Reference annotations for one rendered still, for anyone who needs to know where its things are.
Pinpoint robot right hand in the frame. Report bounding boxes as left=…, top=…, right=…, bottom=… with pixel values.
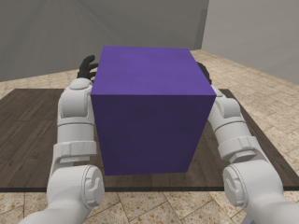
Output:
left=197, top=62, right=212, bottom=85

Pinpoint carton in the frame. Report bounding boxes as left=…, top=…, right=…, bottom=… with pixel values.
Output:
left=90, top=46, right=217, bottom=176

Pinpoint left robot upper arm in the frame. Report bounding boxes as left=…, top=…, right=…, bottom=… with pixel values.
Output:
left=18, top=164, right=105, bottom=224

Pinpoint left robot forearm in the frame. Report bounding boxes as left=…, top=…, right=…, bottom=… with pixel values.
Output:
left=46, top=77, right=97, bottom=203

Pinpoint right robot upper arm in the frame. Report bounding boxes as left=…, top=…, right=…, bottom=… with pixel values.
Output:
left=222, top=159, right=299, bottom=224

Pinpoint table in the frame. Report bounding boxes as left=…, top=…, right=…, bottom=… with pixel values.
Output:
left=0, top=88, right=299, bottom=224

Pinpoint right robot forearm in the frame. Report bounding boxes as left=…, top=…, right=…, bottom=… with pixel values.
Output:
left=207, top=85, right=284, bottom=195

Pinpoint robot left hand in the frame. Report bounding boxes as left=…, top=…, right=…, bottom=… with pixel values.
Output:
left=77, top=55, right=99, bottom=84

